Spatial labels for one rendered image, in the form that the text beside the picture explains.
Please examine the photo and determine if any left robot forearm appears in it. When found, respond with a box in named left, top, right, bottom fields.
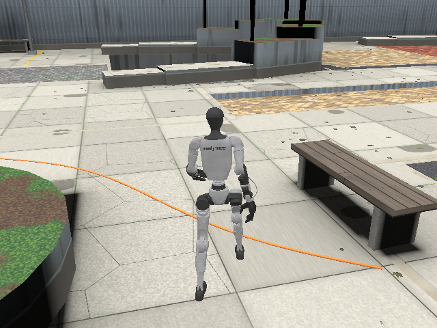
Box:
left=186, top=165, right=198, bottom=178

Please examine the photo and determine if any robot right upper arm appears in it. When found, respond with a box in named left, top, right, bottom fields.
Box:
left=229, top=136, right=244, bottom=175

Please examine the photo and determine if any right robot foot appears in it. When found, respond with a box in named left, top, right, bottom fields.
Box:
left=235, top=245, right=244, bottom=260

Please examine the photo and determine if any right robot hand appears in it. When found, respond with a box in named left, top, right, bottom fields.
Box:
left=240, top=201, right=256, bottom=223

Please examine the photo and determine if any left robot foot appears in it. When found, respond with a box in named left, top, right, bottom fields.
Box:
left=195, top=281, right=207, bottom=301

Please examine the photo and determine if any robot foot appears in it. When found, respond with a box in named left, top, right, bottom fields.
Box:
left=235, top=245, right=244, bottom=260
left=195, top=281, right=207, bottom=301

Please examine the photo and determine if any left robot hand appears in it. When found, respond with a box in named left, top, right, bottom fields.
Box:
left=192, top=169, right=207, bottom=181

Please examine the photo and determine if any right robot forearm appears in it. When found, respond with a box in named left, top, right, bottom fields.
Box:
left=238, top=164, right=254, bottom=202

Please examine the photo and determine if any robot left upper arm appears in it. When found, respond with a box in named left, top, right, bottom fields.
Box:
left=187, top=137, right=202, bottom=174

